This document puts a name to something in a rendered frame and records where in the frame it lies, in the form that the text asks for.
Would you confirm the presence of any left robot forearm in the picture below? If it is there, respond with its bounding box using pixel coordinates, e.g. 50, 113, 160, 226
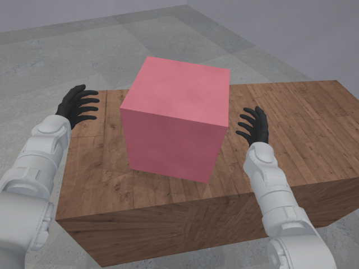
0, 115, 71, 200

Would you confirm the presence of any pedestal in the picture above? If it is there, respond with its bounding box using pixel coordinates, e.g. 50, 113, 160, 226
55, 80, 359, 267

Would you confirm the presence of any carton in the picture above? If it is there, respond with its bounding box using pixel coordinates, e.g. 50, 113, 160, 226
120, 56, 229, 183

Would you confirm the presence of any robot left hand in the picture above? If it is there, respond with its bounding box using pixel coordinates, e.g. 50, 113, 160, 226
55, 84, 100, 130

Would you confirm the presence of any robot right upper arm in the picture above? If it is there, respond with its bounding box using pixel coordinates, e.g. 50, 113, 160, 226
268, 234, 335, 269

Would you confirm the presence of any right robot forearm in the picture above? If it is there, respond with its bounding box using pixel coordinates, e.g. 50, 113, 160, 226
243, 142, 337, 269

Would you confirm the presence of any robot left upper arm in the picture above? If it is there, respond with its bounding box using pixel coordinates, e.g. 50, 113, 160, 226
0, 191, 54, 269

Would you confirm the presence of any robot right hand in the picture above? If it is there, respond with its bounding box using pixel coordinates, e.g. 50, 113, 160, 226
236, 106, 269, 147

